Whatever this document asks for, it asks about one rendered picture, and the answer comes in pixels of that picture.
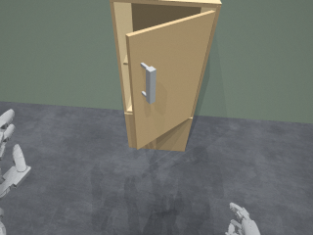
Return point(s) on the handle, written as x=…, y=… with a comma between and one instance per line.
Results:
x=151, y=83

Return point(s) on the cupboard door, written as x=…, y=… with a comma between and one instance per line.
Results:
x=176, y=50

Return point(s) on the left robot hand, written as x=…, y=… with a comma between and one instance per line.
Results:
x=18, y=173

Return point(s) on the right robot hand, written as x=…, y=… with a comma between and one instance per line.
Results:
x=247, y=226

